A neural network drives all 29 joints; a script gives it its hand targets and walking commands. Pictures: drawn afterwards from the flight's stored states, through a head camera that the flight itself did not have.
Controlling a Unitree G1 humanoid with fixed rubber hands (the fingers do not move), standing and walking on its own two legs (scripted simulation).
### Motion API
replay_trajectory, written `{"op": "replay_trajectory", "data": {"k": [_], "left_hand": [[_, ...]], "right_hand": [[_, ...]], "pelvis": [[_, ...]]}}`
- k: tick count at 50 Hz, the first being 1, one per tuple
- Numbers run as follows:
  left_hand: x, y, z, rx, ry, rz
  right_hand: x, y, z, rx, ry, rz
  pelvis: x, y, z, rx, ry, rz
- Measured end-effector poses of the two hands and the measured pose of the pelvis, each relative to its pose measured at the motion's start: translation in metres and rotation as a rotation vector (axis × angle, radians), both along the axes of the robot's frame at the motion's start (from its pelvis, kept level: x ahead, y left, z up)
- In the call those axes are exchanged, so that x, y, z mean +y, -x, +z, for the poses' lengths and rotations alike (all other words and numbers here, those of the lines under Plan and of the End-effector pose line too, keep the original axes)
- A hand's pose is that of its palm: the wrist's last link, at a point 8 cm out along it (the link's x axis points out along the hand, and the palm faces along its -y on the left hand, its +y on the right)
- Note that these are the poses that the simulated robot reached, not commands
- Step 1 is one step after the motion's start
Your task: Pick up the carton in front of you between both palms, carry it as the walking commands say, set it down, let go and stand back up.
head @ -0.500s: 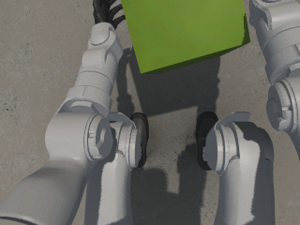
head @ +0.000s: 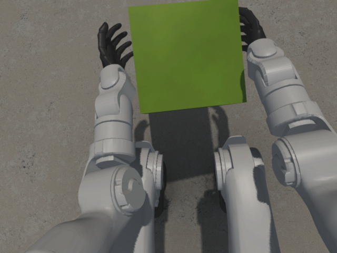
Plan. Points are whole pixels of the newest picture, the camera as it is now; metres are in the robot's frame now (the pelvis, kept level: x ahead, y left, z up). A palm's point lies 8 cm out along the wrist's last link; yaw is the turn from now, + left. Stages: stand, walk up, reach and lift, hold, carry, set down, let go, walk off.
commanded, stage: reach and lift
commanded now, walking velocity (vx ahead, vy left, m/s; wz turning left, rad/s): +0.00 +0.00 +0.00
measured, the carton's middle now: (181, 69) +0.50 -0.01 -0.18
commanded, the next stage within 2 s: none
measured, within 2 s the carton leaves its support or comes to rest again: neither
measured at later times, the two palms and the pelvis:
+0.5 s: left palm (58, 48) +0.48 +0.14 +0.08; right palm (277, 21) +0.48 -0.16 +0.05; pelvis +0.02 +0.02 +0.13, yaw -2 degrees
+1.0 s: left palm out of the picture +0.45 +0.15 +0.26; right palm out of the picture +0.44 -0.14 +0.22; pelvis +0.07 +0.01 +0.27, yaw -2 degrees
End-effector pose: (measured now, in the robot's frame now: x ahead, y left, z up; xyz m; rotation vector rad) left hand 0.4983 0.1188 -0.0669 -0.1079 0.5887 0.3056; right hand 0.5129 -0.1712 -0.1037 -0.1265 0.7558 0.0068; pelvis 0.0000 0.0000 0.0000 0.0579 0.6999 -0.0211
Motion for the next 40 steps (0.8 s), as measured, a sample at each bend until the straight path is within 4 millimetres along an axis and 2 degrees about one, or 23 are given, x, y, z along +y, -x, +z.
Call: {"op": "replay_trajectory", "data": {"k": [8,16,23,30,36,40], "left_hand": [[0.008,0.009,0.063,0.018,0.021,-0.014],[0.017,0.015,0.106,0.030,0.001,-0.035],[0.018,0.023,0.135,0.019,0.013,-0.041],[0.012,0.025,0.189,-0.032,0.028,-0.051],[0.008,0.035,0.229,0.009,0.013,-0.078],[0.013,0.038,0.259,0.014,-0.005,-0.088]], "right_hand": [[0.007,0.011,0.076,0.023,0.021,-0.034],[0.016,0.021,0.116,0.033,0.015,-0.047],[0.017,0.033,0.144,0.026,-0.002,-0.075],[0.011,0.042,0.196,-0.021,-0.022,-0.110],[0.007,0.058,0.237,0.018,-0.021,-0.134],[0.013,0.063,0.264,0.022,-0.022,-0.133]], "pelvis": [[0.008,0.000,0.043,0.010,0.009,0.002],[0.015,-0.008,0.091,0.043,0.027,0.007],[0.020,-0.019,0.122,0.050,0.044,0.013],[0.020,-0.031,0.153,0.006,0.041,0.003],[0.016,-0.042,0.191,-0.055,0.039,-0.010],[0.012,-0.051,0.216,-0.088,0.039,-0.017]]}}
